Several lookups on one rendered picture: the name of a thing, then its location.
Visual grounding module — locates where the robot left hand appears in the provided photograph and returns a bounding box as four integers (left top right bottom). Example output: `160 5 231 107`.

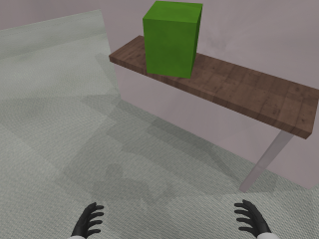
71 202 105 239

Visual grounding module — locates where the table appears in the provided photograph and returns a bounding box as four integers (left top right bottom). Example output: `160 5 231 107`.
109 35 319 193

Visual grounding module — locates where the robot right hand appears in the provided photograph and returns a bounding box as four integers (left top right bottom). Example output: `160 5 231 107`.
234 199 272 238

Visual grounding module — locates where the carton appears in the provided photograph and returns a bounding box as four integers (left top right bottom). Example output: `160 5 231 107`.
143 0 203 79

